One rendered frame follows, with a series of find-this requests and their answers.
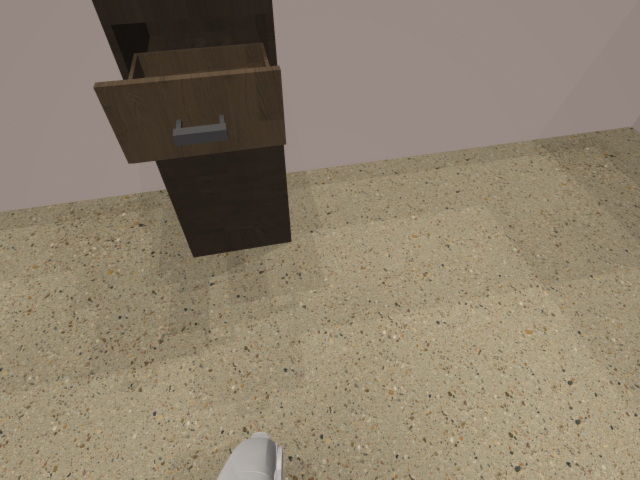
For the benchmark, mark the left robot thigh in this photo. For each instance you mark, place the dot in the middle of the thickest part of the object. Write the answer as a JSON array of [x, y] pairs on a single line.
[[254, 459]]

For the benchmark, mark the robot left shin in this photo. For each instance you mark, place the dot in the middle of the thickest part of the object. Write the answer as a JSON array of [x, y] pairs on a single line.
[[260, 435]]

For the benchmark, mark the cabinet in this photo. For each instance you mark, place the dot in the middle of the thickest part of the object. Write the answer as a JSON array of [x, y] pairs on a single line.
[[225, 201]]

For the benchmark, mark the handle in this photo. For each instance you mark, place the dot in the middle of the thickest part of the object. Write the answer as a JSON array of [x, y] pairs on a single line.
[[200, 134]]

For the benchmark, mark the drawer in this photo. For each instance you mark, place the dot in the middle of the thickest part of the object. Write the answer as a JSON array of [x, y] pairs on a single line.
[[195, 85]]

